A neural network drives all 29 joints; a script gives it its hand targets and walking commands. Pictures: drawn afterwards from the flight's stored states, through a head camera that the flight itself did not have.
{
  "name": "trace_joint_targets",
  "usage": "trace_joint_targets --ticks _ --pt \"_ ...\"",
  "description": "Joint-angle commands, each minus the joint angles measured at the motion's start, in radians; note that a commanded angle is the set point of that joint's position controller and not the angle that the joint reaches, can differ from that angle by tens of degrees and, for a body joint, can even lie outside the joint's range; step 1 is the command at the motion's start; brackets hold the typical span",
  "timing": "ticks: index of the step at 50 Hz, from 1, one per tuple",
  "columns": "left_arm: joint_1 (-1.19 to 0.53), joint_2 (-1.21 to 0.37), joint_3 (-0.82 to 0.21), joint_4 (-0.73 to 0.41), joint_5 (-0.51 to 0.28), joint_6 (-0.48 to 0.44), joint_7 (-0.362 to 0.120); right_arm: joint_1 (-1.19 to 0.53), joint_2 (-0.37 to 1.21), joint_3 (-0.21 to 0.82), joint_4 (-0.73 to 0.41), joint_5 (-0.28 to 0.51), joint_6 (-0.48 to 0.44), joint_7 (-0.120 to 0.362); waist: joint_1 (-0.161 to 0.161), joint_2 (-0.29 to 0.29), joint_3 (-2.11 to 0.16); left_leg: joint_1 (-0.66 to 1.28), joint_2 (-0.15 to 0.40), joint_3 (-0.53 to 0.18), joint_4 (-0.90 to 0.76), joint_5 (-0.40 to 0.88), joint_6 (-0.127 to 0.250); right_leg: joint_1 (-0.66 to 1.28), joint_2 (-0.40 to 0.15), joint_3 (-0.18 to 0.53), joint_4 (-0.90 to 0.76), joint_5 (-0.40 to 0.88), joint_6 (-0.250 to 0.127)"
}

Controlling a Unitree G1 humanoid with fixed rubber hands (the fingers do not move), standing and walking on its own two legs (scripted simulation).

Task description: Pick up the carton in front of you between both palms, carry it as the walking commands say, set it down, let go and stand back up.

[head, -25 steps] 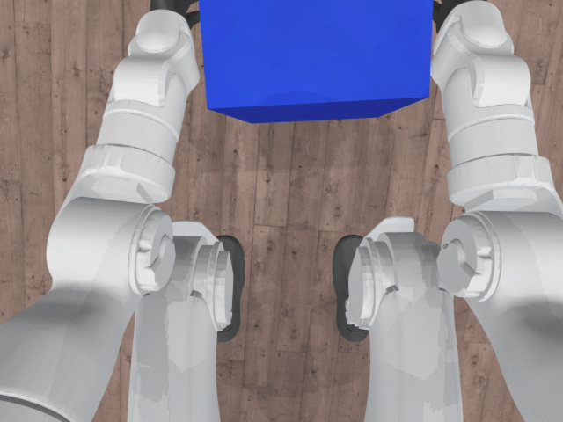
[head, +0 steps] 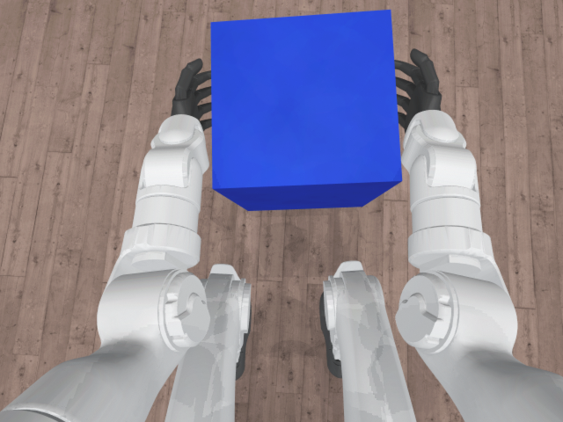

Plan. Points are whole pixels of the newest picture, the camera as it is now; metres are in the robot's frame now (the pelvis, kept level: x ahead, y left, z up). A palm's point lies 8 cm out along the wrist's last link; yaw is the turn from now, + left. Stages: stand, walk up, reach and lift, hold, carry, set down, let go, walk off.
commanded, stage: reach and lift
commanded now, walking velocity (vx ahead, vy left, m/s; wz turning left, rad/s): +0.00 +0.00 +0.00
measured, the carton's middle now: (302, 134) +0.51 -0.03 -0.12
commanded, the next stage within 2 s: none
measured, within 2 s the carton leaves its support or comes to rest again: neither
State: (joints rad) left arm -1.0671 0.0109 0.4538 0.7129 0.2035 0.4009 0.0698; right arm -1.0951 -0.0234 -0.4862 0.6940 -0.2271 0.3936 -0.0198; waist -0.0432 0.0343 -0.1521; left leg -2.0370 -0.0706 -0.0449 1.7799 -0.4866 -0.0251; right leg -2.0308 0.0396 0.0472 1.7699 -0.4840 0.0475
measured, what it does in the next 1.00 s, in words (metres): rises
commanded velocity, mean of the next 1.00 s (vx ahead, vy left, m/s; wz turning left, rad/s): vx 0.00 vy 0.00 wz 0.00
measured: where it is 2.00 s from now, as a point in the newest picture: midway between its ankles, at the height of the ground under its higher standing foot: (285, 349)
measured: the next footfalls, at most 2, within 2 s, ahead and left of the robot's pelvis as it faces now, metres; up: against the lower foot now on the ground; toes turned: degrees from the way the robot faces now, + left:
none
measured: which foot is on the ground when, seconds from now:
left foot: down 0.00-1.00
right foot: down 0.00-1.00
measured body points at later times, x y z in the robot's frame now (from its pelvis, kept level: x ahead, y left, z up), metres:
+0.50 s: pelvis +0.05 +0.00 +0.14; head +0.20 +0.00 +0.57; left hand +0.46 +0.14 +0.09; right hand +0.47 -0.17 +0.11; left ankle +0.11 +0.12 -0.45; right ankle +0.12 -0.13 -0.45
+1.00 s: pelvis +0.09 +0.00 +0.26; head +0.11 +0.00 +0.71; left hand +0.42 +0.14 +0.25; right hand +0.42 -0.16 +0.26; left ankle +0.11 +0.12 -0.45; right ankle +0.11 -0.13 -0.45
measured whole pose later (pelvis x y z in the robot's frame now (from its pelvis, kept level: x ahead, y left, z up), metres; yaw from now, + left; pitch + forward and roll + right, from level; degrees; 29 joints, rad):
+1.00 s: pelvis +0.09 +0.00 +0.26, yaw +0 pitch +9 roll +0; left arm -0.33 -0.15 0.30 0.49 0.20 0.46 0.05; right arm -0.36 0.14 -0.32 0.46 -0.24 0.45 0.00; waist -0.02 0.01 -0.13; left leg -0.56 -0.04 -0.07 0.74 -0.33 0.00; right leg -0.56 0.01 0.06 0.73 -0.32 0.02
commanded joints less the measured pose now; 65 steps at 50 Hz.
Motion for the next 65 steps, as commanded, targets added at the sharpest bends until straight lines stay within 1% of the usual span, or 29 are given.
trace_joint_targets --ticks 1,2,3,4,8,9,10,14,19,20,21,24,28,34,37,39,40,42,43,48,49,51,54,55,57,59,61,62,65 --pt "-0.658 -1.123 -0.55 -0.064 -0.172 -0.011 -0.257 -0.545 1.129 0.568 0.036 0.203 0.028 0.277 0.005 -0.001 -1.114 0.711 -0.114 0.106 -0.267 0.126 0.011 0.676 0.12 -0.131 -0.238 0.16 -0.018" --pt "-0.633 -1.133 -0.557 -0.065 -0.176 -0.011 -0.259 -0.525 1.135 0.583 0.019 0.205 0.028 0.277 0.002 -0.015 -1.099 0.715 -0.115 0.105 -0.277 0.145 0.01 0.7 0.119 -0.126 -0.255 0.179 -0.016" --pt "-0.601 -1.145 -0.564 -0.06 -0.175 -0.009 -0.261 -0.499 1.138 0.59 0.019 0.206 0.029 0.276 0.006 -0.012 -1.081 0.725 -0.116 0.101 -0.294 0.157 0.01 0.718 0.12 -0.123 -0.268 0.194 -0.015" --pt "-0.578 -1.152 -0.57 -0.065 -0.177 -0.012 -0.263 -0.473 1.144 0.597 0.012 0.205 0.027 0.275 -0.002 -0.03 -1.065 0.725 -0.116 0.096 -0.304 0.167 0.011 0.742 0.12 -0.119 -0.284 0.21 -0.014" --pt "-0.49 -1.178 -0.622 -0.107 -0.197 -0.028 -0.265 -0.379 1.167 0.641 -0.032 0.209 0.014 0.264 -0.012 -0.036 -1.043 0.785 -0.12 0.082 -0.355 0.234 0.006 0.842 0.122 -0.097 -0.34 0.288 -0.014" --pt "-0.472 -1.177 -0.63 -0.11 -0.199 -0.032 -0.263 -0.355 1.171 0.647 -0.032 0.211 0.01 0.26 -0.009 -0.031 -1.02 0.795 -0.121 0.079 -0.374 0.241 0.005 0.86 0.122 -0.091 -0.354 0.3 -0.015" --pt "-0.449 -1.18 -0.64 -0.114 -0.2 -0.036 -0.261 -0.328 1.175 0.649 -0.035 0.207 0.006 0.257 -0.015 -0.032 -0.998 0.809 -0.122 0.074 -0.39 0.25 0.004 0.878 0.122 -0.085 -0.373 0.311 -0.017" --pt "-0.346 -1.18 -0.647 -0.105 -0.19 -0.049 -0.252 -0.219 1.172 0.641 -0.017 0.189 -0.008 0.247 -0.02 -0.015 -0.898 0.883 -0.119 0.057 -0.469 0.247 0.003 0.93 0.123 -0.065 -0.454 0.299 -0.023" --pt "-0.249 -1.182 -0.651 -0.106 -0.164 -0.064 -0.243 -0.106 1.191 0.626 0.021 0.16 -0.021 0.245 -0.01 0.0 -0.793 0.982 -0.113 0.037 -0.578 0.234 0.007 1.005 0.123 -0.045 -0.557 0.276 -0.029" --pt "-0.239 -1.177 -0.654 -0.118 -0.161 -0.069 -0.242 -0.088 1.198 0.63 0.023 0.161 -0.024 0.245 -0.003 -0.002 -0.781 1.003 -0.112 0.034 -0.597 0.239 0.007 1.028 0.122 -0.04 -0.576 0.28 -0.029" --pt "-0.222 -1.181 -0.658 -0.114 -0.16 -0.07 -0.24 -0.075 1.198 0.633 0.018 0.16 -0.028 0.245 -0.006 0.002 -0.769 1.025 -0.11 0.03 -0.616 0.242 0.007 1.049 0.121 -0.037 -0.594 0.283 -0.031" --pt "-0.177 -1.189 -0.682 -0.139 -0.159 -0.079 -0.237 -0.041 1.206 0.661 -0.001 0.167 -0.039 0.248 0.008 0.001 -0.754 1.106 -0.104 0.017 -0.674 0.268 0.008 1.114 0.12 -0.03 -0.644 0.301 -0.032" --pt "-0.114 -1.21 -0.702 -0.148 -0.161 -0.078 -0.242 0.002 1.209 0.697 -0.039 0.171 -0.046 0.25 0.013 -0.006 -0.703 1.191 -0.097 0.002 -0.752 0.263 0.012 1.222 0.115 -0.018 -0.724 0.297 -0.036" --pt "-0.006 -1.216 -0.705 -0.14 -0.155 -0.053 -0.253 0.096 1.197 0.713 -0.073 0.152 -0.024 0.255 0.007 -0.022 -0.582 1.327 -0.077 -0.025 -0.888 0.265 0.022 1.383 0.1 0.003 -0.859 0.309 -0.044" --pt "0.043 -1.215 -0.72 -0.162 -0.154 -0.04 -0.257 0.14 1.198 0.725 -0.099 0.15 -0.01 0.257 0.008 -0.033 -0.537 1.421 -0.067 -0.041 -0.956 0.312 0.026 1.464 0.097 0.008 -0.919 0.354 -0.044" --pt "0.069 -1.209 -0.727 -0.171 -0.155 -0.028 -0.259 0.175 1.196 0.725 -0.101 0.146 0.002 0.257 0.012 -0.025 -0.491 1.461 -0.063 -0.045 -1.0 0.335 0.025 1.524 0.089 0.018 -0.964 0.382 -0.046" --pt "0.088 -1.207 -0.728 -0.176 -0.155 -0.021 -0.261 0.196 1.196 0.725 -0.106 0.142 0.011 0.258 0.009 -0.038 -0.476 1.495 -0.059 -0.05 -1.023 0.349 0.026 1.552 0.089 0.017 -0.987 0.396 -0.045" --pt "0.118 -1.203 -0.737 -0.194 -0.155 -0.006 -0.263 0.223 1.195 0.731 -0.121 0.144 0.026 0.26 0.019 -0.025 -0.438 1.552 -0.055 -0.053 -1.069 0.376 0.026 1.606 0.082 0.024 -1.032 0.419 -0.046" --pt "0.132 -1.203 -0.741 -0.192 -0.158 0.003 -0.264 0.238 1.196 0.734 -0.128 0.146 0.034 0.26 0.013 -0.024 -0.41 1.58 -0.051 -0.054 -1.093 0.382 0.026 1.631 0.079 0.027 -1.055 0.43 -0.045" --pt "0.186 -1.197 -0.773 -0.254 -0.173 0.054 -0.273 0.297 1.195 0.759 -0.178 0.162 0.088 0.264 0.02 -0.015 -0.321 1.71 -0.037 -0.061 -1.202 0.434 0.02 1.77 0.064 0.03 -1.166 0.47 -0.046" --pt "0.197 -1.198 -0.781 -0.266 -0.174 0.068 -0.276 0.313 1.193 0.761 -0.187 0.163 0.102 0.265 0.014 -0.017 -0.304 1.744 -0.033 -0.062 -1.225 0.444 0.02 1.792 0.063 0.03 -1.191 0.477 -0.045" --pt "0.221 -1.189 -0.789 -0.297 -0.177 0.094 -0.283 0.326 1.187 0.778 -0.226 0.176 0.126 0.264 0.016 -0.013 -0.268 1.793 -0.029 -0.06 -1.271 0.461 0.019 1.853 0.059 0.028 -1.239 0.489 -0.044" --pt "0.263 -1.164 -0.77 -0.311 -0.163 0.135 -0.294 0.351 1.163 0.775 -0.248 0.174 0.164 0.264 0.014 -0.018 -0.185 1.84 -0.025 -0.054 -1.329 0.453 0.019 1.903 0.055 0.025 -1.308 0.478 -0.041" --pt "0.27 -1.157 -0.762 -0.314 -0.157 0.145 -0.297 0.35 1.158 0.772 -0.25 0.172 0.175 0.265 0.021 -0.025 -0.152 1.843 -0.021 -0.054 -1.344 0.433 0.021 1.911 0.055 0.022 -1.322 0.456 -0.041" --pt "0.275 -1.13 -0.724 -0.297 -0.135 0.166 -0.302 0.364 1.133 0.738 -0.231 0.151 0.193 0.267 0.019 -0.018 -0.068 1.838 -0.019 -0.048 -1.372 0.37 0.022 1.902 0.05 0.021 -1.352 0.398 -0.046" --pt "0.25 -1.12 -0.686 -0.285 -0.121 0.177 -0.306 0.348 1.12 0.699 -0.216 0.128 0.205 0.27 0.015 -0.027 -0.013 1.833 -0.016 -0.043 -1.391 0.286 0.027 1.892 0.049 0.012 -1.37 0.32 -0.049" --pt "0.214 -1.124 -0.664 -0.272 -0.117 0.176 -0.312 0.311 1.126 0.683 -0.214 0.124 0.205 0.278 0.015 -0.029 0.004 1.831 -0.013 -0.038 -1.396 0.241 0.033 1.891 0.048 0.008 -1.371 0.278 -0.051" --pt "0.212 -1.126 -0.648 -0.258 -0.112 0.175 -0.316 0.292 1.131 0.677 -0.211 0.124 0.204 0.282 0.023 -0.035 0.008 1.823 -0.012 -0.036 -1.398 0.229 0.037 1.893 0.048 0.007 -1.369 0.267 -0.051" --pt "0.151 -1.137 -0.636 -0.262 -0.104 0.165 -0.324 0.238 1.143 0.669 -0.208 0.12 0.195 0.293 0.026 -0.023 -0.023 1.82 -0.014 -0.027 -1.387 0.222 0.039 1.913 0.044 0.01 -1.363 0.263 -0.053"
